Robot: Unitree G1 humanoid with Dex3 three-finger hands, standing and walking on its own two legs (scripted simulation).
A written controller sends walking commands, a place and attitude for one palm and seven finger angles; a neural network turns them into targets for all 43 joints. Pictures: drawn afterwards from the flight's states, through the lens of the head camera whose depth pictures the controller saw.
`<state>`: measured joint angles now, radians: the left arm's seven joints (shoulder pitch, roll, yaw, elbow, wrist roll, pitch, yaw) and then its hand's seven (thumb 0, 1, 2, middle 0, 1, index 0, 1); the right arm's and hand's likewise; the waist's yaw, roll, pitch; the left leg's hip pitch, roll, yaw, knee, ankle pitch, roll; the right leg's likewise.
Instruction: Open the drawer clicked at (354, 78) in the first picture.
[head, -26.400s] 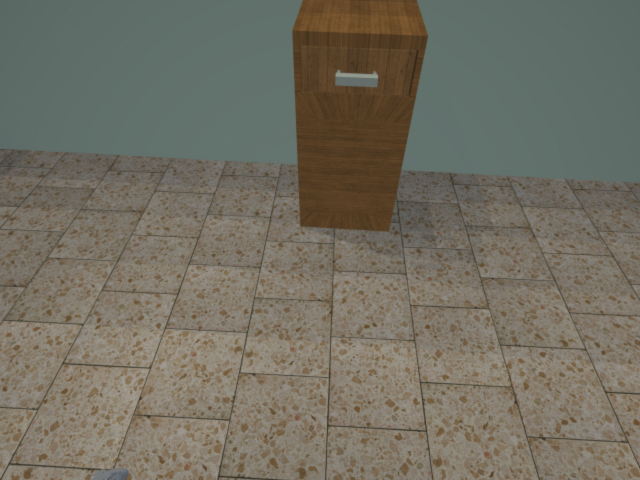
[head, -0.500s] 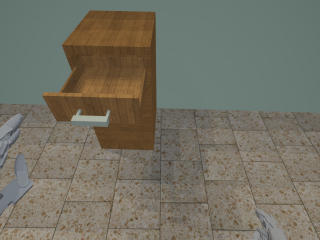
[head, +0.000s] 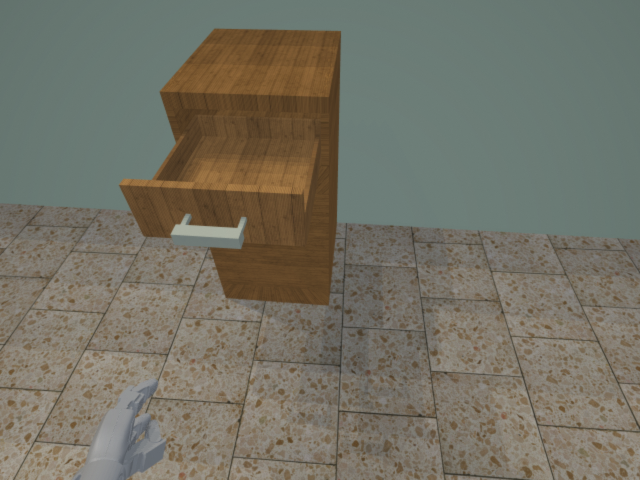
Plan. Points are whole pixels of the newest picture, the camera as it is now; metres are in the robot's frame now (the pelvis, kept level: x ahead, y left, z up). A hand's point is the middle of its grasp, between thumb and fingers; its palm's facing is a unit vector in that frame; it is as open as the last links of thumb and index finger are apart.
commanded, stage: let the arm hang, fingers relaxed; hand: left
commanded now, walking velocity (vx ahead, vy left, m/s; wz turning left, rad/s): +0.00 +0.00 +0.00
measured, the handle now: (211, 228) +0.57 +0.23 -0.04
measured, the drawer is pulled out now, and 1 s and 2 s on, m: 0.30 0.30 0.30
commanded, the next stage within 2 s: look to check the result in 0.92 s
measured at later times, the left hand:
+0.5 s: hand out of the picture -0.02 +0.19 -0.15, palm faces +0.02 -0.97 -0.23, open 7.3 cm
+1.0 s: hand out of the picture +0.01 +0.18 -0.15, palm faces +0.01 -0.98 -0.19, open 7.3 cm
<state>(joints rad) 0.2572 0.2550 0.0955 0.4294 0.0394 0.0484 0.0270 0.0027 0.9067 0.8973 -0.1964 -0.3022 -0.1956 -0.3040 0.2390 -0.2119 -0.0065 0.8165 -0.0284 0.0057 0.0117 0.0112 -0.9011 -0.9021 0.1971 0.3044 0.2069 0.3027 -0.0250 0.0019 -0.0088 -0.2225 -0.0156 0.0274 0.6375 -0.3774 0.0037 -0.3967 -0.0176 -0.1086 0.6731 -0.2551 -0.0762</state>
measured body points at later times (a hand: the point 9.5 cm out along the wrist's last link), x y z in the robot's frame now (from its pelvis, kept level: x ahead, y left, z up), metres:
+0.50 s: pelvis +0.00 +0.01 +0.02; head +0.01 -0.01 +0.47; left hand -0.02 +0.24 -0.13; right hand -0.08 -0.19 -0.14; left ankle -0.03 +0.13 -0.72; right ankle +0.07 -0.07 -0.72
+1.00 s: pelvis +0.01 +0.01 +0.02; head +0.02 +0.00 +0.47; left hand +0.01 +0.23 -0.14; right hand -0.06 -0.19 -0.14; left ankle -0.03 +0.13 -0.72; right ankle +0.07 -0.07 -0.72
